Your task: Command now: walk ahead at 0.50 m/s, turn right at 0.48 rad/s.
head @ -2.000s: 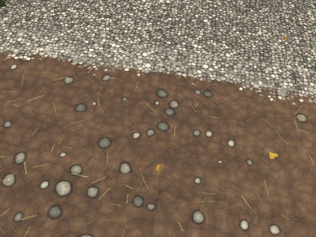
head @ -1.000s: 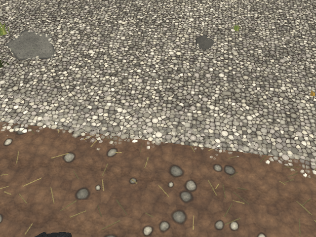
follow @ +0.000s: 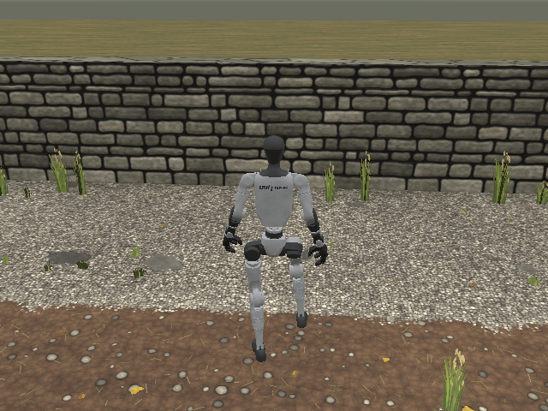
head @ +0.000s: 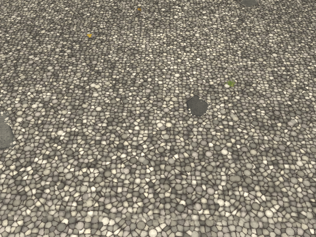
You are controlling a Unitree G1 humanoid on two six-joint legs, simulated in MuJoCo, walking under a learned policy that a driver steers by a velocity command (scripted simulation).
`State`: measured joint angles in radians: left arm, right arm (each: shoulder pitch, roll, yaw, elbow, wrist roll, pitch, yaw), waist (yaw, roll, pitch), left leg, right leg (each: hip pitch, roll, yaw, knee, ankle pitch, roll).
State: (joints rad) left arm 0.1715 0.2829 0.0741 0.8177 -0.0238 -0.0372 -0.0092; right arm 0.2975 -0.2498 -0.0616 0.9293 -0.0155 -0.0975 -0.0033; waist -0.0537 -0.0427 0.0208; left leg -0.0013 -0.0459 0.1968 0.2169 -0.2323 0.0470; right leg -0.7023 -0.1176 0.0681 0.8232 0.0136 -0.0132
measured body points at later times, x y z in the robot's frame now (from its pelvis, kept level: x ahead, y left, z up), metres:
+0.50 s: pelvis +0.28 -0.07 +0.00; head +0.31 -0.09 +0.45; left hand +0.42 +0.19 -0.10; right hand +0.42 -0.38 -0.09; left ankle +0.50 +0.08 -0.68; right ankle +0.24 -0.13 -0.74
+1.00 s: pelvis +0.46 -0.08 -0.01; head +0.49 -0.12 +0.44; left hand +0.75 +0.06 -0.09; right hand +0.41 -0.39 -0.12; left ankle +0.57 -0.01 -0.74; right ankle +0.42 -0.22 -0.71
